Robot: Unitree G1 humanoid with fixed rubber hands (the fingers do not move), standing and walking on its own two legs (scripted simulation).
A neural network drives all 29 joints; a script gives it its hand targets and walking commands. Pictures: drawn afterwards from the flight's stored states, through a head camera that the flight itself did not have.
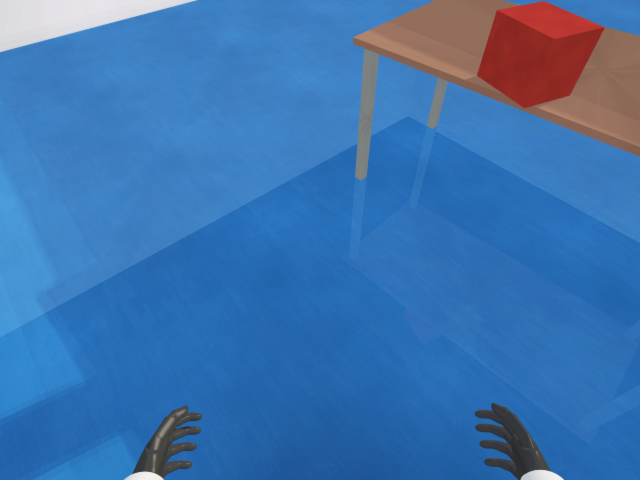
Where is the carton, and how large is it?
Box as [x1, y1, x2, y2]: [477, 1, 604, 107]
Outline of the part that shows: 604,27 544,1 497,10 477,75 523,107 569,95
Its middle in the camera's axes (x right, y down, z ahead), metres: +0.59 -0.51 +1.07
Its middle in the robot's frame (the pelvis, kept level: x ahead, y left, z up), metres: +1.14 -0.57 -0.01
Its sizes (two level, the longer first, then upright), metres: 0.205 0.166 0.183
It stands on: a table, 0.65 m high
